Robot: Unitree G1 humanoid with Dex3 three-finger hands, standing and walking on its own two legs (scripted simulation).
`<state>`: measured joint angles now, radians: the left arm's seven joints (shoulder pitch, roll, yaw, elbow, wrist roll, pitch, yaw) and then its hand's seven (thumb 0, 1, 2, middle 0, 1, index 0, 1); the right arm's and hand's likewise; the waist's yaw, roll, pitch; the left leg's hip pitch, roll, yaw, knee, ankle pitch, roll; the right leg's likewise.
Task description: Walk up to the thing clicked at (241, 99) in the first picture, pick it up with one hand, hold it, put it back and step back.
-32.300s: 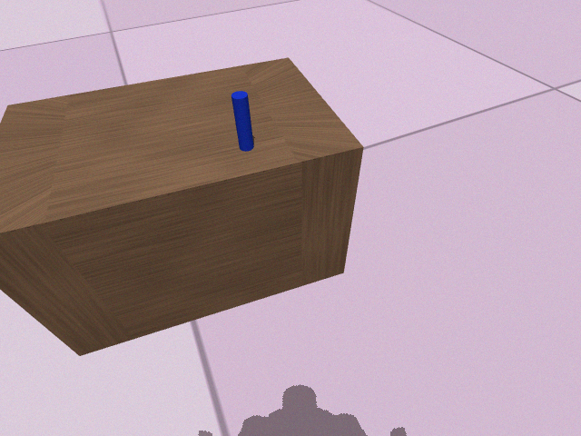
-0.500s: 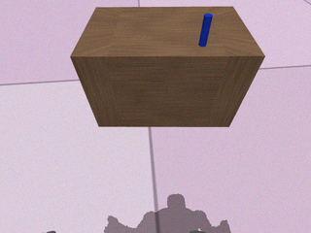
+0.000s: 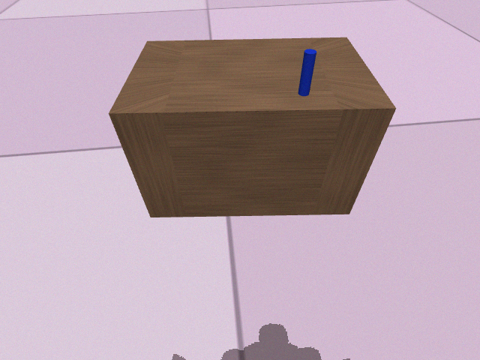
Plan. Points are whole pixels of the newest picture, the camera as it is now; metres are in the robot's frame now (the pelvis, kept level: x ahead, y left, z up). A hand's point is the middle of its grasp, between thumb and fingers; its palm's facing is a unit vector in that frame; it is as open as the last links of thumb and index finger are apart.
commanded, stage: step back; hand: right
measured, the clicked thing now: (306, 73) +1.07 -0.23 -0.04
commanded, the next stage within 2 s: stand in 0.36 s
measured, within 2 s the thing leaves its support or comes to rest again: neither
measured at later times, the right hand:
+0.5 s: hand out of the picture +0.12 -0.24 -0.14, palm faces -0.02 +0.94 -0.34, open 7.4 cm
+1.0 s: hand out of the picture +0.05 -0.26 -0.15, palm faces -0.02 +0.94 -0.33, open 7.4 cm
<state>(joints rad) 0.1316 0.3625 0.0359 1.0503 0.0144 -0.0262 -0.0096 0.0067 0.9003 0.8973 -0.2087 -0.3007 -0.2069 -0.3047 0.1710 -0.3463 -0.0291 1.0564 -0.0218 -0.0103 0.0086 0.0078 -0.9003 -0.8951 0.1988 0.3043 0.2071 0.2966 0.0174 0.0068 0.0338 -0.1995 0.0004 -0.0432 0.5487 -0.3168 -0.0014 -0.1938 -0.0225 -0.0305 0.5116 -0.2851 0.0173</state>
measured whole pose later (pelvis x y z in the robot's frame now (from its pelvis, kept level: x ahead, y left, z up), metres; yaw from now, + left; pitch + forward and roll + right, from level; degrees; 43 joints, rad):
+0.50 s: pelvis +0.01 +0.00 +0.01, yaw +0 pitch -2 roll +0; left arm 0.06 0.36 0.02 1.11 0.00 -0.01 0.00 0.00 0.90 0.90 -0.21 -0.30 -0.21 -0.30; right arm 0.06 -0.33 -0.02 1.07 -0.01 -0.02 0.00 0.01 -0.90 -0.89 0.20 0.30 0.21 0.30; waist 0.02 0.00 0.08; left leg -0.12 -0.01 -0.04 0.41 -0.26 0.00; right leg -0.12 -0.04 -0.03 0.39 -0.24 0.03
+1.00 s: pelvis -0.02 -0.01 +0.01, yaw +0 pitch -3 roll +0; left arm 0.10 0.35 0.01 1.15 0.01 -0.02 -0.01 0.00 0.90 0.90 -0.21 -0.30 -0.21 -0.30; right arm 0.11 -0.35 -0.01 1.13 -0.01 -0.01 0.01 0.01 -0.90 -0.90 0.20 0.30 0.21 0.30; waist 0.00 0.01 0.06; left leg -0.10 0.01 -0.04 0.32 -0.17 -0.02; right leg -0.11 -0.01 -0.03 0.32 -0.16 0.00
